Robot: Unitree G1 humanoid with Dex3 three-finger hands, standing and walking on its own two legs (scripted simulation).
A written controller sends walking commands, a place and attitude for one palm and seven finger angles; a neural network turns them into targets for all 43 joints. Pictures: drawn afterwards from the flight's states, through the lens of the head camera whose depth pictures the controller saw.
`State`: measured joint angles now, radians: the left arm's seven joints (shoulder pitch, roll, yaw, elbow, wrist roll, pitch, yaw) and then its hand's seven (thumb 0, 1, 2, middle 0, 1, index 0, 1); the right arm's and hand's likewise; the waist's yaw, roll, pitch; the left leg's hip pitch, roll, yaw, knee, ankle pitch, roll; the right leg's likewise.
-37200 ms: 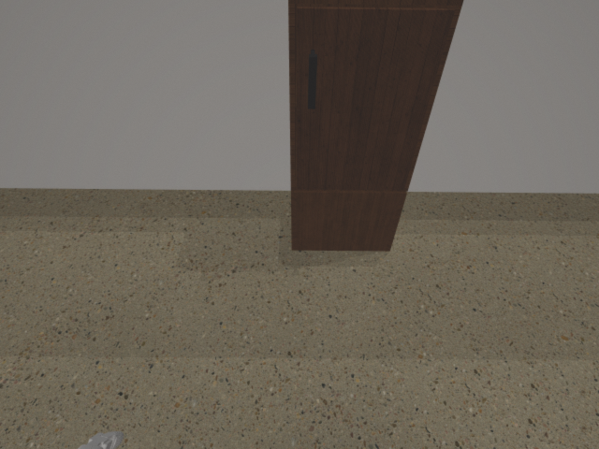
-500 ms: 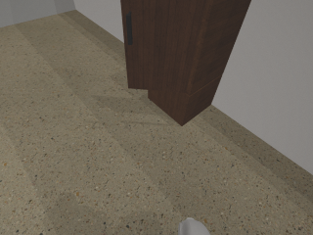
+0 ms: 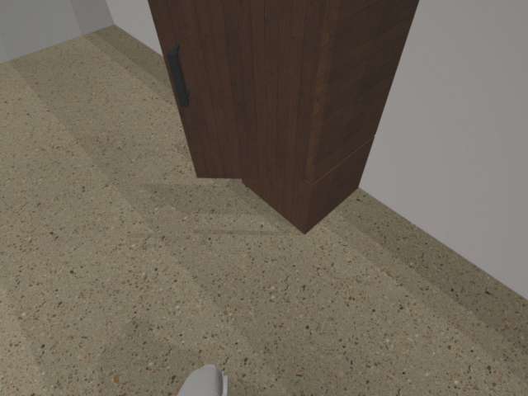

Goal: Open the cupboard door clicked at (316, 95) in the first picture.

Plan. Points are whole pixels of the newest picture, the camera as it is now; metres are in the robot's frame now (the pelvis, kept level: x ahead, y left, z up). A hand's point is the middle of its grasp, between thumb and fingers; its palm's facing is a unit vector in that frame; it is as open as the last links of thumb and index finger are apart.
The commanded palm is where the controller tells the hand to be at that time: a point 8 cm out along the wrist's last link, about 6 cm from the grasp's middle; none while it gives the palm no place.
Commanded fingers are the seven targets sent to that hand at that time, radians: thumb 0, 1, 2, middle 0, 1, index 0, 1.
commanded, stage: take the last steps up to it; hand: left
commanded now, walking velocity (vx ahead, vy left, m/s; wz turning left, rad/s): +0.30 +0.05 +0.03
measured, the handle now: (180, 76) +0.83 +0.25 +0.03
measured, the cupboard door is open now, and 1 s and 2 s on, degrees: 44 44 44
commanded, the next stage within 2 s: come to a stop and stand still in 0.48 s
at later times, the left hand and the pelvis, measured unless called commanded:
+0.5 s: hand (148, 373) +0.18 +0.23 -0.18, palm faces +0.05 -0.99 -0.15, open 7.4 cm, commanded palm none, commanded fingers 0.00 0.90 0.90 -0.20 -0.30 -0.20 -0.30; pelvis +0.18 +0.07 +0.00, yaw -2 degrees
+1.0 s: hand (172, 293) +0.33 +0.22 -0.18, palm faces +0.01 -0.98 -0.18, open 7.2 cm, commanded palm none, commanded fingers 0.00 0.90 0.90 -0.20 -0.30 -0.20 -0.30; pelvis +0.23 +0.05 -0.01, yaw -1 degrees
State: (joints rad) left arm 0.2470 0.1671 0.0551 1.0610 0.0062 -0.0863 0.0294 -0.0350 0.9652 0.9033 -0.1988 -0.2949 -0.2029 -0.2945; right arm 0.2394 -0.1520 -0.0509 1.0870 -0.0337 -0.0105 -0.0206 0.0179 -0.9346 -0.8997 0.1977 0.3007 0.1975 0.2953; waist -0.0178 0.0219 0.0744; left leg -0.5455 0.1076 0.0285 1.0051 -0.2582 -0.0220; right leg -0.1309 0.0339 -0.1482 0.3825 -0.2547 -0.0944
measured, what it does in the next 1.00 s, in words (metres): walks ahead: left foot, then right foot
